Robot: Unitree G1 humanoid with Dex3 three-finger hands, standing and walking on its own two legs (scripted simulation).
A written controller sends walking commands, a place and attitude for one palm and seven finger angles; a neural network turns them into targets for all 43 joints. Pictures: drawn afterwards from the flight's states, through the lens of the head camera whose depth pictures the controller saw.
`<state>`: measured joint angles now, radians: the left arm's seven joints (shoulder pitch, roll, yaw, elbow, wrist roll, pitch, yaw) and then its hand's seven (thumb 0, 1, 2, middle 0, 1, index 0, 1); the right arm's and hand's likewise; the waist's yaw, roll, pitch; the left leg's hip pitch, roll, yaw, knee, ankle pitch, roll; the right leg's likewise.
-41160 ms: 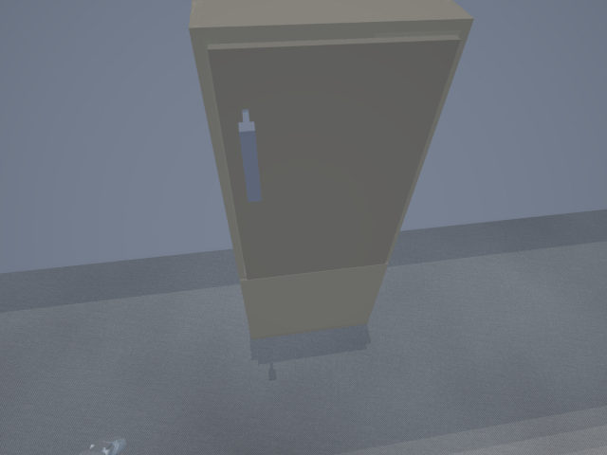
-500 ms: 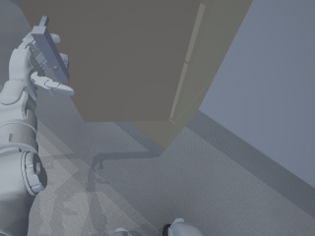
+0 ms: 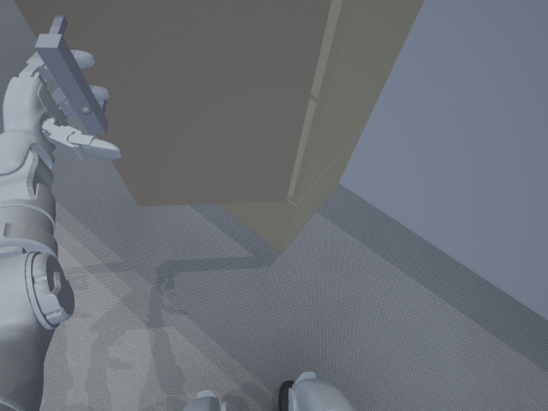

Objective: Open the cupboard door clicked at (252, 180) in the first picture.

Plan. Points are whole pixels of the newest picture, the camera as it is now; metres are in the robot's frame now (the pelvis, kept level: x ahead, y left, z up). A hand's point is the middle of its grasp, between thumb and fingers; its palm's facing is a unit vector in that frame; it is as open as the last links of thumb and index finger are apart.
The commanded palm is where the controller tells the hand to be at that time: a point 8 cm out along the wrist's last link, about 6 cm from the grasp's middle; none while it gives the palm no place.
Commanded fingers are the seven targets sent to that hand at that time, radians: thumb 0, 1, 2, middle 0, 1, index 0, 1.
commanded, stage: slide the fingers in behind the handle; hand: left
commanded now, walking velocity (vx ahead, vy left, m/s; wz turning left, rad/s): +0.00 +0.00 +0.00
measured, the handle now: (80, 79) +0.56 +0.23 +0.11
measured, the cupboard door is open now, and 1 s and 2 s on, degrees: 42 42 85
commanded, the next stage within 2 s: close the thumb around the handle in 0.02 s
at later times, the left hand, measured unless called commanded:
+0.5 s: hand (87, 107) +0.51 +0.21 +0.11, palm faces -0.02 -1.00 -0.01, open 9.9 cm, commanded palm +0.48 +0.26 +0.11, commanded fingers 0.00 0.62 0.78 -0.38 -1.32 -0.38 -1.32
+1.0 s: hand (89, 109) +0.50 +0.21 +0.11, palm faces -0.02 -1.00 -0.01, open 6.0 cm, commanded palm +0.47 +0.25 +0.11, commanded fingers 0.00 0.90 0.90 -0.40 -1.35 -0.40 -1.35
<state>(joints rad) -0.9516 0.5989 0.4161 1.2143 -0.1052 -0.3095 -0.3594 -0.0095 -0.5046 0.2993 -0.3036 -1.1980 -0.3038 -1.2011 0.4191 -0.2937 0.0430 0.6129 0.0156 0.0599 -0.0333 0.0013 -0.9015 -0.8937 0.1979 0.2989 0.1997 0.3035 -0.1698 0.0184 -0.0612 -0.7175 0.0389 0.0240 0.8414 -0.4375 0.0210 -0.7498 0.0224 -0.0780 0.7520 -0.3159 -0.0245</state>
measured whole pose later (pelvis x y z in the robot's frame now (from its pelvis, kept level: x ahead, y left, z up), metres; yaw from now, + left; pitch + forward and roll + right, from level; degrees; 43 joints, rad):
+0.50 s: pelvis +0.01 +0.01 +0.00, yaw -1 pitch +18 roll -3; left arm -0.87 0.54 0.42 1.13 -0.11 -0.32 -0.33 0.00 0.09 0.56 -0.35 -1.26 -0.35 -1.27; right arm 0.43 -0.27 0.04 0.60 0.01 0.07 -0.01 0.00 -0.90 -0.89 0.20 0.30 0.20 0.30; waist -0.15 0.03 -0.10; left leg -0.68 0.04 0.04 0.83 -0.45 0.03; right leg -0.72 0.02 -0.06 0.74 -0.33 -0.01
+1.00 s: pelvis +0.00 +0.00 +0.00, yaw +0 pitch +18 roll -2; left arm -0.93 0.56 0.41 1.18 -0.11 -0.32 -0.33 0.01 0.67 0.83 -0.35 -1.34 -0.35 -1.34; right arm 0.41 -0.28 0.04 0.61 0.01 0.06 -0.03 0.00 -0.90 -0.89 0.20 0.30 0.20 0.30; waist -0.16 0.02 -0.08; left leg -0.71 0.03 0.03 0.85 -0.44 0.03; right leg -0.75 0.02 -0.07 0.76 -0.32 -0.02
